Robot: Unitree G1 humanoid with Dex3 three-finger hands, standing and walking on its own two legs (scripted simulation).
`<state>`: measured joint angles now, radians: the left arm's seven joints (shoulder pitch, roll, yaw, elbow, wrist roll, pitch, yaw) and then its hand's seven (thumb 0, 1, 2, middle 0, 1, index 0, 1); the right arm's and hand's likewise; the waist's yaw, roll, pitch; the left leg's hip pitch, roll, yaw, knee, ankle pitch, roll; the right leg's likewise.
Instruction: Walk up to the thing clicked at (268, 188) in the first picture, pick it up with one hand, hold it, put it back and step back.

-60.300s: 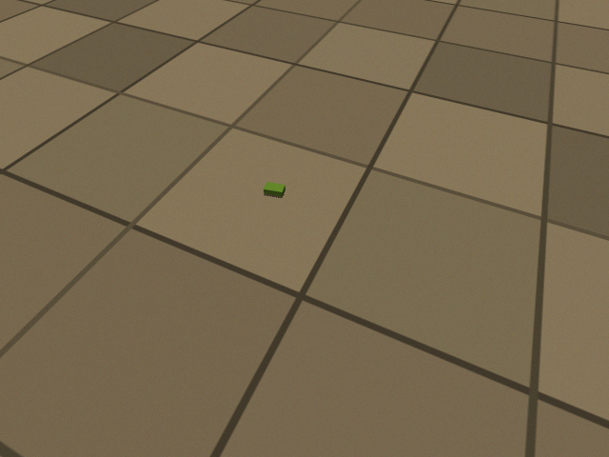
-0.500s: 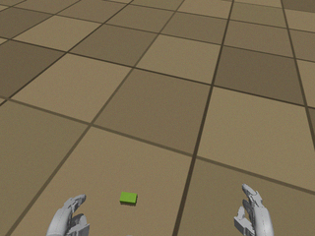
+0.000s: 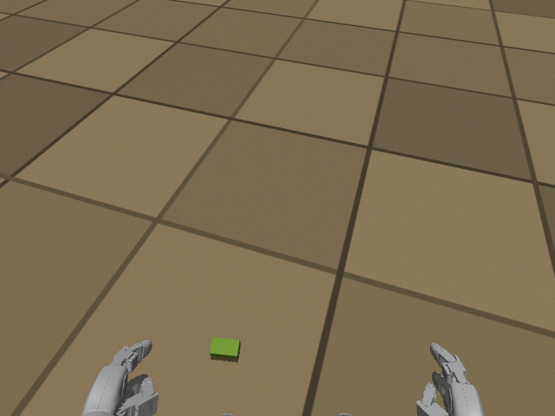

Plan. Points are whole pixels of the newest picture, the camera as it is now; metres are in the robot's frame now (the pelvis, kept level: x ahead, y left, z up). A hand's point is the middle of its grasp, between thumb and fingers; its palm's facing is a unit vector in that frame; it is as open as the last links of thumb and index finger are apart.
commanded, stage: home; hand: left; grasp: from above
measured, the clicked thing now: (225, 348) +0.45 +0.18 -0.70
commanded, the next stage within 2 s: stand in 1.26 s
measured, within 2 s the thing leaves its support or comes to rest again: neither
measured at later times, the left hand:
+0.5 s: hand (154, 400) +0.16 +0.18 -0.04, palm faces +0.05 -0.98 -0.21, open 7.4 cm
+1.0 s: hand (151, 397) +0.17 +0.18 -0.04, palm faces +0.05 -0.98 -0.21, open 7.4 cm
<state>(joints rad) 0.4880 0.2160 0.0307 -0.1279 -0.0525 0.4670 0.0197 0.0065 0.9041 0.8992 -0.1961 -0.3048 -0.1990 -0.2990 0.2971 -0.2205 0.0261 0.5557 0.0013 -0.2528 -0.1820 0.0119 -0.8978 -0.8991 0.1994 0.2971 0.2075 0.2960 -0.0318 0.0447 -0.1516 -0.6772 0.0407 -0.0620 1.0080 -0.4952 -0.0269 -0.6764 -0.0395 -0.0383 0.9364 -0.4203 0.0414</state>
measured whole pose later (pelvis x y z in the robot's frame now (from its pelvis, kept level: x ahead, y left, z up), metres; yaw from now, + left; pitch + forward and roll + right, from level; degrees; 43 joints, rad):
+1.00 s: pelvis +0.01 +0.00 +0.00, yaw +0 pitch +10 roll -3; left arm 0.50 0.23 0.02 -0.16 -0.05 0.47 0.02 0.01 0.90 0.90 -0.20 -0.30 -0.20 -0.30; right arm 0.29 -0.22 0.02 0.55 0.00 -0.25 -0.18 0.01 -0.90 -0.90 0.20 0.30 0.21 0.30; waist -0.03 0.04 -0.16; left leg -0.68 0.04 -0.06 1.02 -0.51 -0.02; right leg -0.68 -0.04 -0.04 0.94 -0.43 0.05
